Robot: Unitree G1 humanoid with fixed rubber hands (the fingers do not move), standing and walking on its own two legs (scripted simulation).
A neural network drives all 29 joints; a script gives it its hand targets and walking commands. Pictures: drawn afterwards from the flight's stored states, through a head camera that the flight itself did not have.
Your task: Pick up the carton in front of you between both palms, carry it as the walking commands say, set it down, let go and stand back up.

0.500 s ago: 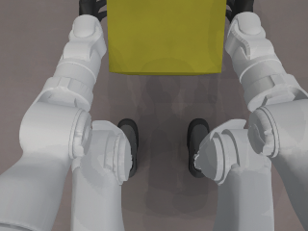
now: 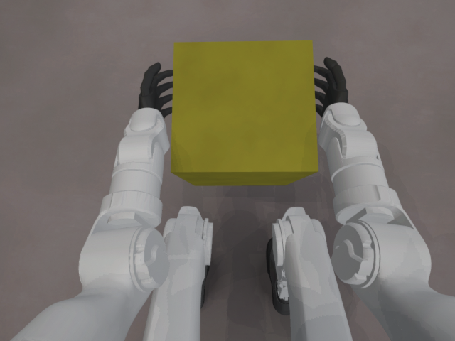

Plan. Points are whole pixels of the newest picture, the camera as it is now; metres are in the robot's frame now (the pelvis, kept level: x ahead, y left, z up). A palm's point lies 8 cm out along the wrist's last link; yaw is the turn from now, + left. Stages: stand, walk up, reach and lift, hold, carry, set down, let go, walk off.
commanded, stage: reach and lift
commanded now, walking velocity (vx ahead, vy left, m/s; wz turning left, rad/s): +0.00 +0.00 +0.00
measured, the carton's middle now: (241, 128) +0.48 +0.00 -0.14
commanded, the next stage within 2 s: none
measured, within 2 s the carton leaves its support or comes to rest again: neither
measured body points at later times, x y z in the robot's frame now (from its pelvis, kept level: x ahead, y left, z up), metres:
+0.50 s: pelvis +0.04 +0.00 +0.13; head +0.22 +0.00 +0.54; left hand +0.47 +0.15 +0.08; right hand +0.47 -0.15 +0.08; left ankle +0.12 +0.12 -0.41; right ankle +0.12 -0.12 -0.41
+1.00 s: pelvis +0.09 +0.00 +0.27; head +0.15 +0.00 +0.72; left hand +0.43 +0.15 +0.24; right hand +0.43 -0.15 +0.24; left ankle +0.12 +0.12 -0.41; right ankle +0.12 -0.12 -0.41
